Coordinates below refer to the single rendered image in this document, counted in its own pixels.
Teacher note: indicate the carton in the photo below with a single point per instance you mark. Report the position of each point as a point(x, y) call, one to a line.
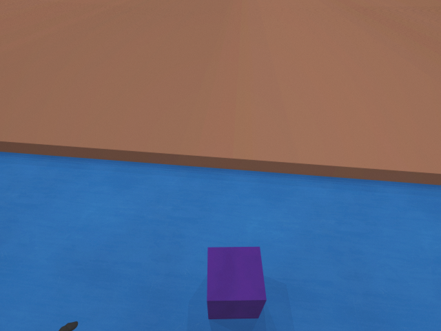
point(235, 283)

